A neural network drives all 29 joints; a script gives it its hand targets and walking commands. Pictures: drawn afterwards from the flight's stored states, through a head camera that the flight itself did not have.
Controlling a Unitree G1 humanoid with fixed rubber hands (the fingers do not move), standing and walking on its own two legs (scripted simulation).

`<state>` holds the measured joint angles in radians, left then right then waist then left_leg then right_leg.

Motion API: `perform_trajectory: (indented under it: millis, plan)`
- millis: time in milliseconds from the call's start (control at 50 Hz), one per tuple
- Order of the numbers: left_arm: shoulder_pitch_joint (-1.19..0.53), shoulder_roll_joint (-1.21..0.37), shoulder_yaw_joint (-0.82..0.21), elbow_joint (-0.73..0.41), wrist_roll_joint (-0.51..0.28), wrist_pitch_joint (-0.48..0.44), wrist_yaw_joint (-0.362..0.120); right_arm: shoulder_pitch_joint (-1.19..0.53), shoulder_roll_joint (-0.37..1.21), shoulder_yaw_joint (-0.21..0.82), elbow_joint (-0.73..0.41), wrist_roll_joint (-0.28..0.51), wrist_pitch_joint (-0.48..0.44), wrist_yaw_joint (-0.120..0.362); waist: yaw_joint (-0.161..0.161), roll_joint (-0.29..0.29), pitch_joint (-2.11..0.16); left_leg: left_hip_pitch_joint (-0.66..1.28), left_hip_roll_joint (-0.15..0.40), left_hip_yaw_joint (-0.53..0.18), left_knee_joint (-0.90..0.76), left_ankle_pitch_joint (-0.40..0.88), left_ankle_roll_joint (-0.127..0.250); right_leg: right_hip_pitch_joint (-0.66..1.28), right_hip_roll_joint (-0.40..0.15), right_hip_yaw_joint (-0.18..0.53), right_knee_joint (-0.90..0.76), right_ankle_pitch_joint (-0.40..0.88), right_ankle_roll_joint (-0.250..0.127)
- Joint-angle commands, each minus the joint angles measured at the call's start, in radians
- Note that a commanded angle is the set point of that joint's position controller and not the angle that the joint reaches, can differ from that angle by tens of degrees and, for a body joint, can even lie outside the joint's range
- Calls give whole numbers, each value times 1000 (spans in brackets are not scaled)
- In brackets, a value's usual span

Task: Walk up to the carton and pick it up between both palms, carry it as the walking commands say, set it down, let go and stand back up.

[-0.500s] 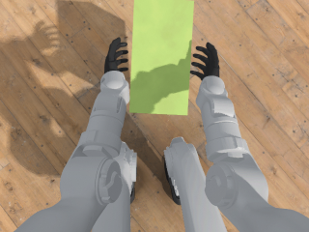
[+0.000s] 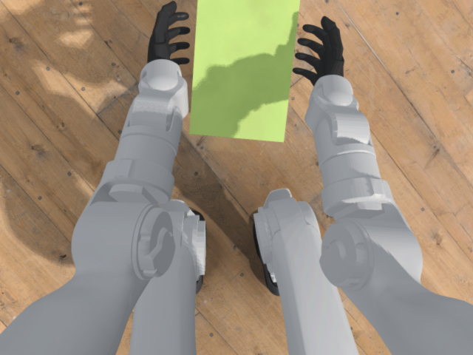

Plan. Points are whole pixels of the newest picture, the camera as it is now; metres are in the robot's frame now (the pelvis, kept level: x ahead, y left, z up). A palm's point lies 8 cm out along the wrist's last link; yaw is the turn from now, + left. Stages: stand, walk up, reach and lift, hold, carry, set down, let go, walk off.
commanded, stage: set down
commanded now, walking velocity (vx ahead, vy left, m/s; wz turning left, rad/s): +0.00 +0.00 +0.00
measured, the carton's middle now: (242, 55) +0.57 -0.04 -0.23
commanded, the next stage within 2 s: none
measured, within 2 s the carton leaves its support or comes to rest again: rests again in 1.02 s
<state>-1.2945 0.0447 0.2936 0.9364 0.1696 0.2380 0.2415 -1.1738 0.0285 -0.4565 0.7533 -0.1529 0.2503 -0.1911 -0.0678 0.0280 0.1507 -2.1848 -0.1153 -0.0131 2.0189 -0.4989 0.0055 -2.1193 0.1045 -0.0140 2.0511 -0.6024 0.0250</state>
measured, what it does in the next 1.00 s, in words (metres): lowers itself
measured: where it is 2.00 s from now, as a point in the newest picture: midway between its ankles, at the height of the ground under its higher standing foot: (233, 267)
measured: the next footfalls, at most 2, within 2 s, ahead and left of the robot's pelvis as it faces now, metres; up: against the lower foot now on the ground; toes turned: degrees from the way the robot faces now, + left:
none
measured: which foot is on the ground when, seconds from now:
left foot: down 0.00-1.00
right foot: down 0.00-1.00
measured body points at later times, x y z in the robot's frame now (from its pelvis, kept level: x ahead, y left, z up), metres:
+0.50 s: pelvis +0.01 +0.00 -0.05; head +0.36 -0.01 +0.22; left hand +0.56 +0.08 -0.22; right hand +0.52 -0.16 -0.22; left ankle +0.13 +0.10 -0.38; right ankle +0.10 -0.11 -0.38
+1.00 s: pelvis +0.00 +0.00 -0.06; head +0.36 -0.01 +0.21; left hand +0.56 +0.08 -0.23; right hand +0.52 -0.17 -0.23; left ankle +0.13 +0.10 -0.38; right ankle +0.10 -0.11 -0.38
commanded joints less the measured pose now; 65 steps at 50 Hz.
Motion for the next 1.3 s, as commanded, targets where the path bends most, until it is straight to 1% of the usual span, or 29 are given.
perform_trajectory:
  millis: [0, 340, 360, 460, 480, 560, 600, 680, 780, 900, 1060, 1140, 1280]
  plan:
    - [-613, -972, -374, -53, -113, -57, -270, -748, 842, 484, -67, 118, -54, 281, -56, 50, -1222, 736, -84, 11, -91, 254, 6, 467, 65, -14, -174, 320, 3]
    - [-713, -897, -420, -50, -203, -80, -288, -834, 788, 520, -59, 183, -68, 295, -60, 49, -1174, 682, -75, 21, 41, 309, 13, 439, 58, -19, -55, 376, 1]
    - [-719, -891, -418, -51, -210, -82, -292, -842, 784, 525, -52, 186, -69, 296, -52, 43, -1154, 660, -76, 22, 45, 301, 14, 440, 57, -17, -49, 370, 1]
    - [-720, -845, -388, -4, -234, -100, -308, -858, 769, 527, -48, 189, -80, 296, -50, -12, -1054, 588, -71, 13, 77, 303, 24, 424, 57, -14, -19, 386, 4]
    - [-725, -839, -389, -2, -239, -102, -309, -863, 775, 529, -54, 195, -82, 296, -49, -14, -1049, 586, -70, 14, 83, 308, 25, 426, 58, -13, -16, 394, 4]
    - [-734, -833, -404, -13, -258, -117, -307, -883, 787, 557, -74, 232, -93, 295, -26, -2, -1075, 605, -69, 17, 106, 367, 26, 449, 63, -5, 2, 456, 3]
    - [-733, -834, -408, -14, -265, -122, -308, -884, 789, 563, -68, 240, -96, 293, -23, 0, -1073, 601, -68, 19, 114, 374, 25, 455, 63, -1, 7, 471, 3]
    - [-731, -829, -399, -4, -263, -125, -317, -870, 787, 548, -36, 231, -99, 291, -29, -1, -1014, 555, -66, 21, 117, 345, 26, 438, 64, 6, 6, 454, 0]
    - [-748, -807, -379, 25, -253, -123, -330, -862, 763, 506, 13, 206, -97, 297, -41, 10, -913, 506, -62, 18, 110, 274, 28, 387, 62, 9, 2, 383, -8]
    - [-746, -772, -341, 71, -229, -119, -339, -869, 737, 469, 46, 188, -95, 310, -38, 8, -821, 483, -56, 10, 105, 221, 36, 332, 57, 8, 3, 314, -12]
    - [-700, -753, -299, 112, -192, -118, -344, -857, 723, 451, 60, 180, -98, 327, -18, -6, -757, 483, -53, -1, 112, 235, 43, 288, 53, 8, 14, 308, -13]
    - [-675, -753, -290, 120, -182, -119, -349, -827, 717, 440, 72, 169, -99, 332, -18, -6, -735, 476, -54, -4, 118, 251, 42, 277, 52, 10, 19, 323, -14]
    - [-627, -739, -269, 139, -160, -120, -356, -785, 705, 424, 88, 152, -101, 337, -9, -9, -696, 451, -53, -7, 122, 260, 42, 261, 51, 17, 23, 336, -14]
